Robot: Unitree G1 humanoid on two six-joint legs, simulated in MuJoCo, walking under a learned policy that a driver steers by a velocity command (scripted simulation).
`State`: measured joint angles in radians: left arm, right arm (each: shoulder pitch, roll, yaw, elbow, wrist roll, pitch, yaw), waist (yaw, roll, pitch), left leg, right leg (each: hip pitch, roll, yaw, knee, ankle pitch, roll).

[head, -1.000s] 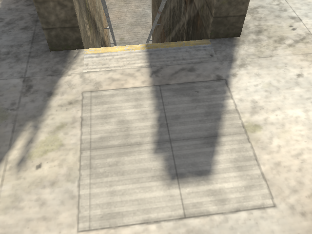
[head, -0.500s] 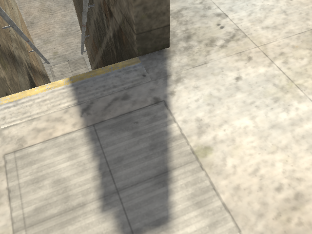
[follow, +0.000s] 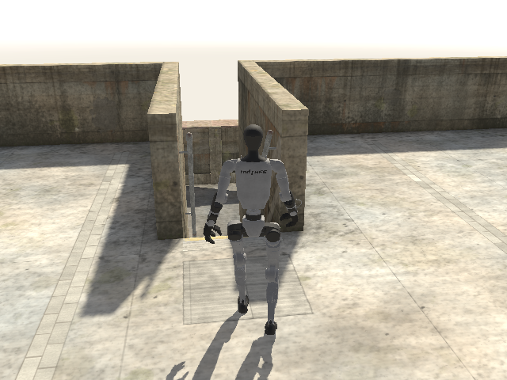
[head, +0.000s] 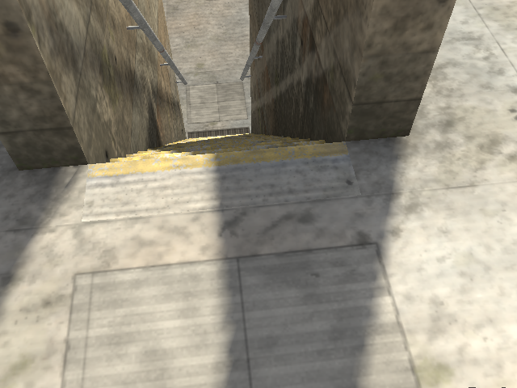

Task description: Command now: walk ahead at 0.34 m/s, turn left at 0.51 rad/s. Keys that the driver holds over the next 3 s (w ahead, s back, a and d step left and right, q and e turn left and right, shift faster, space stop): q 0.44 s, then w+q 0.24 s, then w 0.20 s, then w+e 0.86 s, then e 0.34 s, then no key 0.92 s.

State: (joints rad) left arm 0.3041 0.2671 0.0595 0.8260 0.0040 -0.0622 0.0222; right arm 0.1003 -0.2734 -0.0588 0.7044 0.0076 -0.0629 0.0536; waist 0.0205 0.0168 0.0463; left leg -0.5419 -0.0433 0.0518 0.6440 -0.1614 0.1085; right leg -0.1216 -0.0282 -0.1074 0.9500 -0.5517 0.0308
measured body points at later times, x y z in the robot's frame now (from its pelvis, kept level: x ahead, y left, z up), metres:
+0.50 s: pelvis +0.18 -0.02 +0.02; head +0.21 -0.02 +0.47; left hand +0.27 +0.28 -0.06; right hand +0.41 -0.25 -0.08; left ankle +0.10 +0.07 -0.68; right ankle +0.28 -0.11 -0.71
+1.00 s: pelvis +0.28 +0.08 +0.03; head +0.27 +0.11 +0.48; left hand +0.22 +0.37 -0.10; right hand +0.51 -0.08 -0.06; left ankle +0.21 +0.16 -0.71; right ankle +0.32 -0.07 -0.63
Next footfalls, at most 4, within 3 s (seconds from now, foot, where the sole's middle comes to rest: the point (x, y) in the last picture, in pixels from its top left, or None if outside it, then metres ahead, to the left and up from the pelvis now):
0.44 right None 0.32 -0.10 -0.75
0.88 left None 0.25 0.18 -0.75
1.38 right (227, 299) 0.65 0.13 -0.75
1.80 left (150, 234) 0.85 0.37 -0.75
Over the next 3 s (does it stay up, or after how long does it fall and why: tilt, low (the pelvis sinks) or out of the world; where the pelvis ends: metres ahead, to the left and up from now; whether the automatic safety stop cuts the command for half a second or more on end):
stays up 0.81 0.24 0.03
